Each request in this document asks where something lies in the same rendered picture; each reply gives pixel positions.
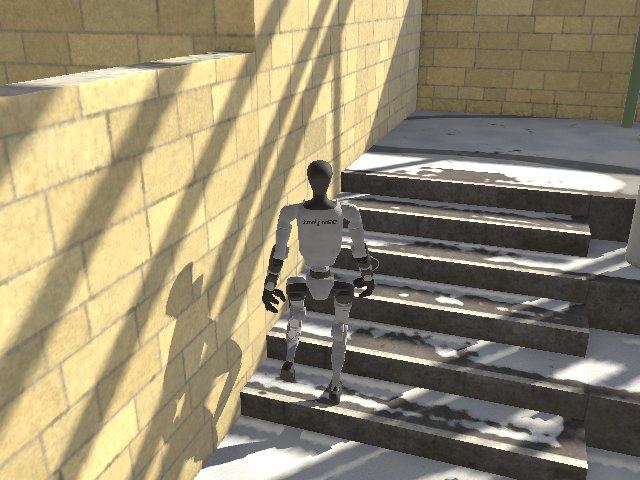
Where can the robot foot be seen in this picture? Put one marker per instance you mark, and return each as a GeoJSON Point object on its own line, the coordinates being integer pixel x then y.
{"type": "Point", "coordinates": [334, 396]}
{"type": "Point", "coordinates": [288, 372]}

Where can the robot right upper arm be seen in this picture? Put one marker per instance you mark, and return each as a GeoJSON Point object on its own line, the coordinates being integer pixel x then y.
{"type": "Point", "coordinates": [352, 214]}

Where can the robot left foot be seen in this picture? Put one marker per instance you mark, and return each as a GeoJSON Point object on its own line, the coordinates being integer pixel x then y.
{"type": "Point", "coordinates": [288, 372]}

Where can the robot left forearm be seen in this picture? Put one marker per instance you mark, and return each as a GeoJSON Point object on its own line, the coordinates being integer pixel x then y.
{"type": "Point", "coordinates": [273, 271]}

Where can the robot left upper arm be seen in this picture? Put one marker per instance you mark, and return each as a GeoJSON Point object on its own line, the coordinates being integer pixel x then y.
{"type": "Point", "coordinates": [287, 214]}

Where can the left robot hand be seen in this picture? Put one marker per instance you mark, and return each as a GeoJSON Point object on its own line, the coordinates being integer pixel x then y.
{"type": "Point", "coordinates": [268, 297]}

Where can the robot right forearm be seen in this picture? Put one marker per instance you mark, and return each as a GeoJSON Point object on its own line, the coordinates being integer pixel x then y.
{"type": "Point", "coordinates": [365, 266]}

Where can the robot right foot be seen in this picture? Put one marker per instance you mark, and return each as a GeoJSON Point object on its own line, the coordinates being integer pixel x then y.
{"type": "Point", "coordinates": [334, 396]}

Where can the right robot hand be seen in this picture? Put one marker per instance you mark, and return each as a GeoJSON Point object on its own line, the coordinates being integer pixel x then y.
{"type": "Point", "coordinates": [359, 284]}

